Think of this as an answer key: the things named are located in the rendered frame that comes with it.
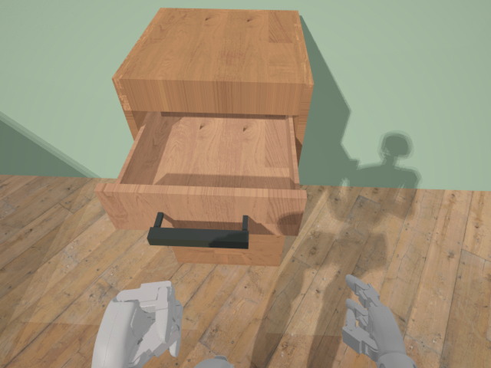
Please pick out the cabinet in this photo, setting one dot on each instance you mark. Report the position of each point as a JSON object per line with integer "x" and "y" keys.
{"x": 205, "y": 60}

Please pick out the robot left hand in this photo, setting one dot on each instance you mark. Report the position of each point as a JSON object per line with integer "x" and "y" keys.
{"x": 150, "y": 312}

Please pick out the drawer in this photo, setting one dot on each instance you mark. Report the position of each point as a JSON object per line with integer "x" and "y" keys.
{"x": 208, "y": 170}

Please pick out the robot right forearm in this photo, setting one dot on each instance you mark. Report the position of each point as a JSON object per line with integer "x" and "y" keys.
{"x": 395, "y": 360}

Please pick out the robot right hand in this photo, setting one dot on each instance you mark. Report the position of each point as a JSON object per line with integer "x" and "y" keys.
{"x": 377, "y": 332}

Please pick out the handle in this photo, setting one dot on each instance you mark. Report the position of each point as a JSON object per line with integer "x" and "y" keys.
{"x": 194, "y": 237}

